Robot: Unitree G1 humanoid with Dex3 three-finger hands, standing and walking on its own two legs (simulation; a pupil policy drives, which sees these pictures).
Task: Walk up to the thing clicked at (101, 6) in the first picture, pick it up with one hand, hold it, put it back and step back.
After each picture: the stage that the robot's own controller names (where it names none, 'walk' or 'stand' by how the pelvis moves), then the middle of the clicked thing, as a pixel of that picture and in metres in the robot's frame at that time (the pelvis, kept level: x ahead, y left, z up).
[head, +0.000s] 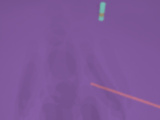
stand; (101, 11) +2.06 -0.26 -0.65
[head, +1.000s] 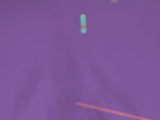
walk; (83, 24) +1.92 +0.11 -0.63
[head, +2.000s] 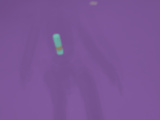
walk; (58, 44) +1.29 +0.36 -0.65
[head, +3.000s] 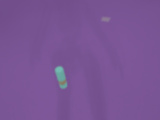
walk; (61, 78) +0.83 +0.27 -0.65
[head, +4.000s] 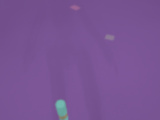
walk; (62, 111) +0.55 +0.20 -0.64
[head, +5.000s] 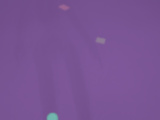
stand; out of the picture +0.43 +0.18 -0.64
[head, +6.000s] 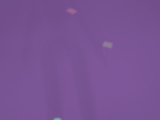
stand; out of the picture +0.41 +0.16 -0.65
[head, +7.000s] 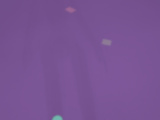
stand; out of the picture +0.43 +0.18 -0.66
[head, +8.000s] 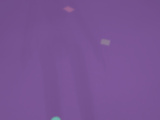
stand; out of the picture +0.42 +0.18 -0.66
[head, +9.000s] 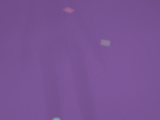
stand; out of the picture +0.41 +0.18 -0.66
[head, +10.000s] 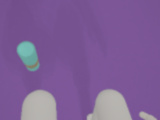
go down; (30, 58) +0.47 +0.21 -0.34
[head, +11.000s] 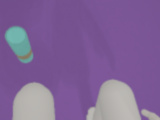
go down; (21, 47) +0.49 +0.23 -0.26
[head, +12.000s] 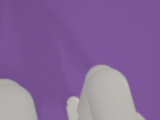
close in; out of the picture +0.47 +0.27 -0.17
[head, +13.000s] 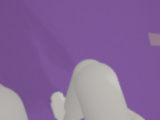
close; out of the picture +0.47 +0.29 -0.16
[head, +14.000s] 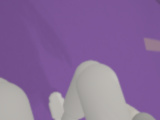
lift; out of the picture +0.44 +0.28 -0.17
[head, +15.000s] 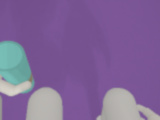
lift; (17, 73) +0.34 +0.22 -0.02
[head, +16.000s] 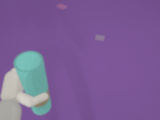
hold; (36, 87) +0.31 +0.16 +0.07
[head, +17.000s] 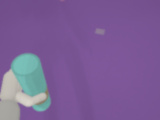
hold; (35, 87) +0.32 +0.16 +0.04
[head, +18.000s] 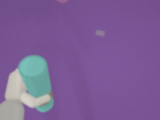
crouch; (39, 88) +0.32 +0.15 +0.04
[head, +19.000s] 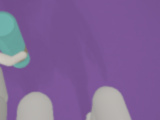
crouch; (12, 46) +0.45 +0.19 -0.06
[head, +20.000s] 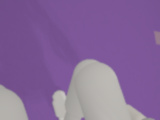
lower; out of the picture +0.45 +0.28 -0.17
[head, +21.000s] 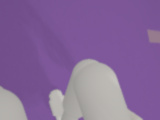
lower; out of the picture +0.46 +0.29 -0.17
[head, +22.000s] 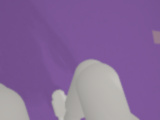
lower; out of the picture +0.45 +0.29 -0.17
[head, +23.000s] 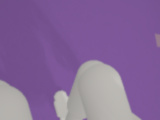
lower; out of the picture +0.44 +0.28 -0.17
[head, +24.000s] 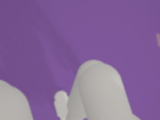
loosen; out of the picture +0.44 +0.26 -0.17
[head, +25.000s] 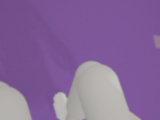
withdraw; out of the picture +0.45 +0.27 -0.17
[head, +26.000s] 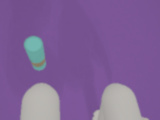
walk; (36, 55) +0.48 +0.20 -0.27
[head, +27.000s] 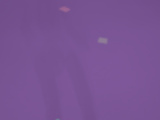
stand; out of the picture +0.40 +0.15 -0.59
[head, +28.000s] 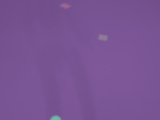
stand; out of the picture +0.41 +0.17 -0.60
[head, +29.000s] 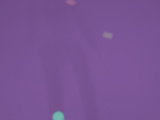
stand; out of the picture +0.42 +0.16 -0.61
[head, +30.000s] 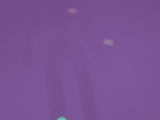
walk; out of the picture +0.43 +0.16 -0.66
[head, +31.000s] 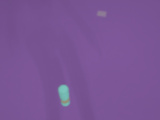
walk; (64, 96) +0.54 +0.15 -0.64
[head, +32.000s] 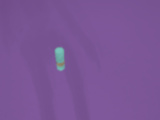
walk; (60, 59) +0.85 +0.16 -0.63
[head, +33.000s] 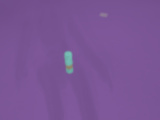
stand; (68, 62) +1.05 +0.19 -0.64
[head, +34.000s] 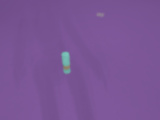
stand; (66, 63) +1.05 +0.18 -0.66
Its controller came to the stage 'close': yes
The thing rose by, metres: 0.68
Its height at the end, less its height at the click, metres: +0.00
